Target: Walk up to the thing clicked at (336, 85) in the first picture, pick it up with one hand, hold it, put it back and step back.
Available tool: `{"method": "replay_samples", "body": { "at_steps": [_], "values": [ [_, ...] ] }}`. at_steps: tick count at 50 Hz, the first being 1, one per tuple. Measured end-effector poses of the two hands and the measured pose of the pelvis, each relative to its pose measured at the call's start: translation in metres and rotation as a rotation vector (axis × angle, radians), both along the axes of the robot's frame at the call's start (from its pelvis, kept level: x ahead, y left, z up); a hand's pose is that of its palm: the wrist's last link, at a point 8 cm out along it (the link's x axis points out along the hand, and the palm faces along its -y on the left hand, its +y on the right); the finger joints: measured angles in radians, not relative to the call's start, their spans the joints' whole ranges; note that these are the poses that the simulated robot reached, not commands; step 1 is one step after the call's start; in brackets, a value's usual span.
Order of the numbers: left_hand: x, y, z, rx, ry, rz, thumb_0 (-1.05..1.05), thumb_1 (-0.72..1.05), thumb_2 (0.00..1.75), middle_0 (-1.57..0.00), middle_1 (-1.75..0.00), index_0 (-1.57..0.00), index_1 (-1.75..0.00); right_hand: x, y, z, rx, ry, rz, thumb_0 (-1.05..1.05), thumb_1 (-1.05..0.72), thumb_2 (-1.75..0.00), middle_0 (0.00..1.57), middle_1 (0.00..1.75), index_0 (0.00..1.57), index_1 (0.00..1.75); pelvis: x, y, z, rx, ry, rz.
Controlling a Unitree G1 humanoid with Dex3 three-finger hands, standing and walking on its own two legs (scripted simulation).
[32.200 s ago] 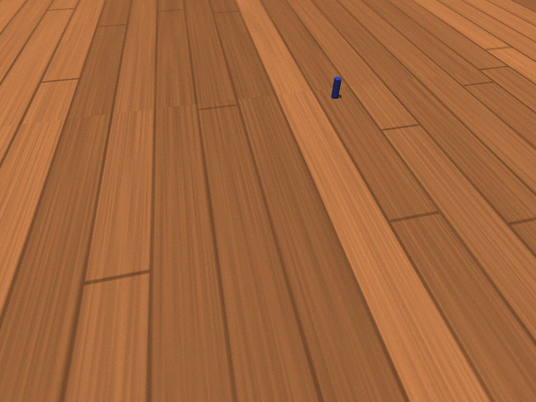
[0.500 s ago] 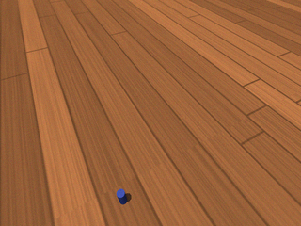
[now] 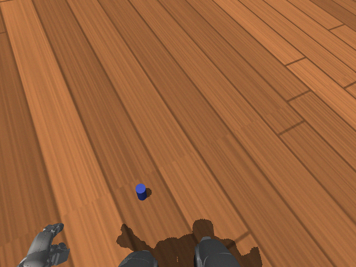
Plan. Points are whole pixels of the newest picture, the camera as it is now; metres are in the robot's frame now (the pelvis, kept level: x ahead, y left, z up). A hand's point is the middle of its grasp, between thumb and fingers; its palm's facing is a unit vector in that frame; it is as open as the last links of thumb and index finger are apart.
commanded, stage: step back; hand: left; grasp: from the side
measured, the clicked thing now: (141, 192) +0.44 +0.15 -0.69
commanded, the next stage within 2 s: none
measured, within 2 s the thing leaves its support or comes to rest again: neither
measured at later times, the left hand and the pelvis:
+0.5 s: hand out of the picture +0.04 +0.26 -0.14, palm faces -0.07 -0.91 -0.40, open 7.4 cm; pelvis -0.08 +0.00 +0.00, yaw -4 degrees
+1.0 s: hand out of the picture -0.09 +0.29 -0.15, palm faces -0.04 -0.93 -0.38, open 7.4 cm; pelvis -0.21 +0.02 +0.00, yaw -4 degrees
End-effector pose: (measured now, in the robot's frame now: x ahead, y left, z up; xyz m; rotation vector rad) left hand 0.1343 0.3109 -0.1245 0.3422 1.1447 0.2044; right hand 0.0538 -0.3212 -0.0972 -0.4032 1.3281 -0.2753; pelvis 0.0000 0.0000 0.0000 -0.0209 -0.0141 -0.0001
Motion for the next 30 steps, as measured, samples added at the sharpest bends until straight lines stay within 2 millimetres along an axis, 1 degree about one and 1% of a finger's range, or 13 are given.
{"method": "replay_samples", "body": {
  "at_steps": [3,5,9,13,17,21,25,30],
  "values": [
    [-0.001,0.0,0.002,-0.016,0.0,-0.015,0.0,0.91,0.89,-0.2,-0.3,-0.2,-0.3,-0.015,0.012,0.008,-0.003,0.014,-0.009,0.01,-0.9,-0.9,0.2,0.3,0.2,0.3,-0.006,0.006,0.007,-0.014,0.008,0.002],
    [-0.006,-0.001,0.004,-0.026,0.005,-0.027,0.0,0.91,0.89,-0.2,-0.3,-0.2,-0.3,-0.02,0.017,0.009,-0.006,0.009,-0.015,0.01,-0.9,-0.9,0.21,0.3,0.2,0.3,-0.01,0.009,0.01,-0.016,0.012,-0.008],
    [-0.022,-0.002,0.003,-0.028,0.028,-0.052,0.0,0.91,0.89,-0.2,-0.3,-0.2,-0.3,-0.02,0.025,0.006,0.0,-0.052,-0.029,0.01,-0.9,-0.9,0.21,0.3,0.21,0.3,-0.02,0.015,0.008,-0.004,0.005,-0.033],
    [-0.04,-0.002,0.002,-0.013,0.047,-0.063,0.0,0.91,0.89,-0.2,-0.3,-0.2,-0.3,-0.021,0.029,-0.003,0.025,-0.12,-0.034,0.01,-0.9,-0.9,0.21,0.3,0.21,0.3,-0.032,0.016,0.002,0.017,-0.012,-0.056],
    [-0.058,-0.004,0.005,0.016,0.048,-0.075,0.0,0.91,0.89,-0.2,-0.3,-0.2,-0.3,-0.026,0.027,-0.018,0.062,-0.169,-0.042,0.01,-0.9,-0.9,0.21,0.3,0.21,0.3,-0.045,0.012,-0.006,0.034,-0.029,-0.082],
    [-0.079,-0.009,0.018,0.029,0.029,-0.071,0.0,0.91,0.89,-0.2,-0.3,-0.2,-0.3,-0.036,0.024,-0.026,0.097,-0.183,-0.05,0.01,-0.9,-0.9,0.21,0.3,0.21,0.3,-0.06,0.006,-0.004,-0.002,-0.042,-0.068],
    [-0.097,-0.008,0.029,0.039,-0.004,-0.056,0.0,0.91,0.89,-0.2,-0.3,-0.2,-0.3,-0.048,0.022,-0.018,0.107,-0.17,-0.027,0.01,-0.9,-0.9,0.21,0.3,0.2,0.3,-0.077,0.001,0.002,0.046,-0.037,-0.073],
    [-0.11,-0.005,0.036,0.037,-0.049,-0.05,0.0,0.91,0.89,-0.2,-0.3,-0.2,-0.3,-0.074,0.015,-0.01,0.067,-0.141,0.013,0.01,-0.9,-0.9,0.21,0.3,0.2,0.3,-0.101,0.008,0.007,0.053,-0.004,-0.055]
  ]
}}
